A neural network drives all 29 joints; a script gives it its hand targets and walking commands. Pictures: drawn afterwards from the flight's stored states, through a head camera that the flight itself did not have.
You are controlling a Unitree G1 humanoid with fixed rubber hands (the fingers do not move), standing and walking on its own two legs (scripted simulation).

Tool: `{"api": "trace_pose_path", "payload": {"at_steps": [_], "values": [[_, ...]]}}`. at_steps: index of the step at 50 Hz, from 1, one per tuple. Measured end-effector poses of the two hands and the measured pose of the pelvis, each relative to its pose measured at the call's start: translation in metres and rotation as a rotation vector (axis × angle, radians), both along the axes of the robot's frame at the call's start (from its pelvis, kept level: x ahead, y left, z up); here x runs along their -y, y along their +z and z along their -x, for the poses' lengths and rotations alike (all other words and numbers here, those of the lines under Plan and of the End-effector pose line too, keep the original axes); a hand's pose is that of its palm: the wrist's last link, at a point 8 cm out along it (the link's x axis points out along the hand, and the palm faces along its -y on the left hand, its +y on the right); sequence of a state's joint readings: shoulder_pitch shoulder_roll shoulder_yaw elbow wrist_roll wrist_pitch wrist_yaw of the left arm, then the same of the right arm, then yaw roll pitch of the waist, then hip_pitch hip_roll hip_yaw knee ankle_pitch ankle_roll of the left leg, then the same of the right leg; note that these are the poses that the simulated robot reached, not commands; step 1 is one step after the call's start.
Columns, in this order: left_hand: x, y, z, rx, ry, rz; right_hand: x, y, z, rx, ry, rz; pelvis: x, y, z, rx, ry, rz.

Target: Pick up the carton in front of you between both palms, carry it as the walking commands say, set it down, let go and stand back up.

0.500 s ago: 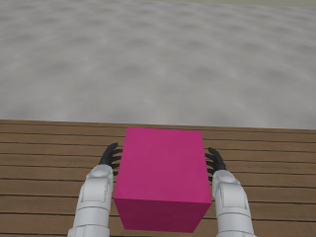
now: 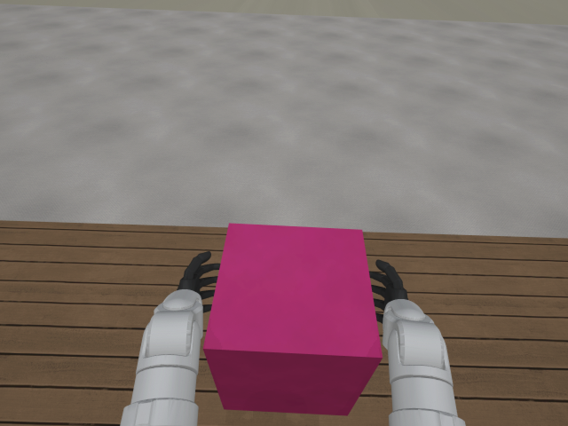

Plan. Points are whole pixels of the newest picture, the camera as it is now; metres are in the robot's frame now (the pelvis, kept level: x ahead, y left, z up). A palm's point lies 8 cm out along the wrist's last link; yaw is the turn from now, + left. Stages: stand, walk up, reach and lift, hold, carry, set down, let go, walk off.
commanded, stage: hold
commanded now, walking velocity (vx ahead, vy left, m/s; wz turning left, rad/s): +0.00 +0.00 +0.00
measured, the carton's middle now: (290, 322) +0.31 +0.00 -0.02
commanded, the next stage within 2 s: carry in 0.64 s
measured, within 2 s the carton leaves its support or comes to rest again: neither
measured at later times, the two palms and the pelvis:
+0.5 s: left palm (190, 297) +0.30 +0.15 +0.05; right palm (393, 306) +0.30 -0.15 +0.05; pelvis +0.01 +0.00 +0.00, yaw +0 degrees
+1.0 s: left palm (184, 250) +0.36 +0.17 +0.08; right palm (375, 260) +0.36 -0.13 +0.08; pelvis +0.09 +0.02 +0.00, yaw +0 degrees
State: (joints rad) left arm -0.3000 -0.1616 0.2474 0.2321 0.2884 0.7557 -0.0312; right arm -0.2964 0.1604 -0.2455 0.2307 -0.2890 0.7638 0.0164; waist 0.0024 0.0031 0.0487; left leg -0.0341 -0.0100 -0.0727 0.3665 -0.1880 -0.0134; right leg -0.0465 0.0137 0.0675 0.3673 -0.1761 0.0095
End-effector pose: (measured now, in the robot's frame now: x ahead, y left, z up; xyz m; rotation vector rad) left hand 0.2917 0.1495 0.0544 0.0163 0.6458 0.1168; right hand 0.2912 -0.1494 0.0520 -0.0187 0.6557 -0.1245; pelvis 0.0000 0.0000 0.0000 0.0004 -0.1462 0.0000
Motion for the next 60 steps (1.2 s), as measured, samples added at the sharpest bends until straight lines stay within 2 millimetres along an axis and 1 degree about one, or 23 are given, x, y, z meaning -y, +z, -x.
{"api": "trace_pose_path", "payload": {"at_steps": [7, 18, 31, 36, 39, 44, 47, 49, 52, 54, 56, 58, 60], "values": [[0.0, 0.0, -0.002, 0.002, 0.003, 0.002, 0.0, 0.001, -0.002, 0.002, 0.0, -0.002, 0.001, 0.0, 0.0, 0.0, 0.002, 0.0], [0.0, 0.0, -0.005, -0.001, -0.006, -0.009, 0.0, 0.001, -0.005, -0.001, 0.008, 0.011, 0.0, 0.001, -0.007, -0.004, 0.002, 0.001], [-0.001, -0.001, -0.004, -0.007, -0.014, -0.016, -0.001, -0.001, -0.004, -0.007, 0.012, 0.019, -0.001, 0.002, -0.011, -0.008, 0.001, 0.001], [-0.001, 0.001, -0.009, 0.004, -0.008, -0.009, -0.001, 0.001, -0.009, 0.004, 0.005, 0.011, -0.001, -0.001, -0.017, -0.087, 0.009, 0.005], [-0.005, 0.007, -0.017, 0.033, 0.002, 0.001, -0.005, 0.008, -0.019, 0.033, 0.0, 0.004, -0.004, -0.004, -0.024, -0.132, 0.026, 0.008], [-0.022, 0.015, -0.034, 0.053, 0.032, 0.024, -0.023, 0.02, -0.041, 0.054, 0.0, -0.015, -0.017, -0.009, -0.049, -0.178, 0.017, -0.003], [-0.027, 0.021, -0.05, 0.019, 0.028, 0.021, -0.027, 0.023, -0.055, 0.019, -0.006, -0.015, -0.02, -0.006, -0.068, -0.206, -0.008, 0.007], [-0.024, 0.025, -0.064, -0.003, 0.022, 0.032, -0.025, 0.027, -0.065, -0.002, -0.021, -0.02, -0.019, -0.002, -0.082, -0.222, -0.01, 0.02], [-0.014, 0.031, -0.089, -0.006, 0.017, 0.052, -0.014, 0.032, -0.083, -0.004, -0.048, -0.034, -0.014, -0.001, -0.106, -0.235, -0.006, 0.032], [-0.005, 0.031, -0.106, 0.012, 0.023, 0.065, -0.005, 0.031, -0.099, 0.014, -0.061, -0.047, -0.009, -0.007, -0.125, -0.233, 0.004, 0.029], [0.0, 0.028, -0.121, 0.014, 0.016, 0.045, 0.0, 0.027, -0.115, 0.015, -0.066, -0.06, -0.005, -0.013, -0.145, -0.235, 0.025, 0.036], [0.0, 0.024, -0.132, -0.024, 0.028, 0.044, -0.001, 0.025, -0.13, -0.023, -0.055, -0.06, -0.002, -0.011, -0.163, -0.238, 0.042, 0.029], [-0.005, 0.025, -0.145, -0.052, 0.054, 0.05, -0.005, 0.027, -0.151, -0.052, -0.036, -0.061, -0.001, -0.006, -0.182, -0.242, 0.047, 0.018]]}}
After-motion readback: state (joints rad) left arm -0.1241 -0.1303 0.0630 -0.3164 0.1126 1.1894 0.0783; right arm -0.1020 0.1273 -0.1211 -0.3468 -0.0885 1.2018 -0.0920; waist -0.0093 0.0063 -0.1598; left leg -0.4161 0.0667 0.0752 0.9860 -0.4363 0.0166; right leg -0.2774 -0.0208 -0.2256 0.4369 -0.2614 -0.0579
